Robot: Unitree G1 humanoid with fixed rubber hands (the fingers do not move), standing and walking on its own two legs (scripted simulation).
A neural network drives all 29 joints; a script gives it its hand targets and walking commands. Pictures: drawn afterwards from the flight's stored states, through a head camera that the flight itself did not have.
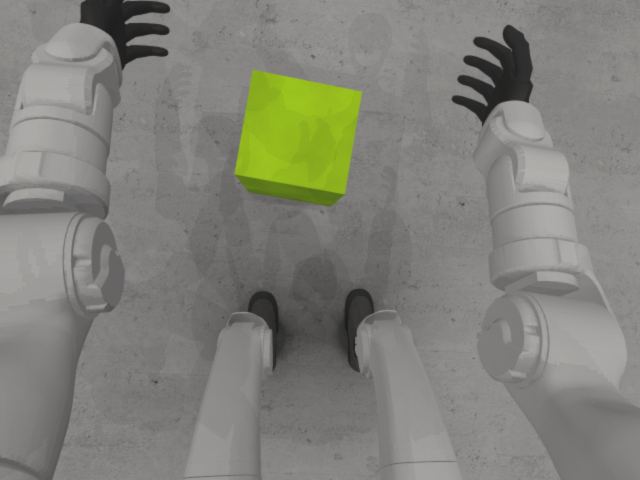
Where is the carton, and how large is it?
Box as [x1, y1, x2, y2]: [234, 70, 361, 206]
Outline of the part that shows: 253,70 234,174 248,191 330,206 344,194 361,92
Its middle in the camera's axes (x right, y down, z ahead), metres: -0.05 -0.20 +0.85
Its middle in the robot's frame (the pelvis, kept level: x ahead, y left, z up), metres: +0.56 +0.01 -0.54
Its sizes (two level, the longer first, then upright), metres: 0.210 0.200 0.250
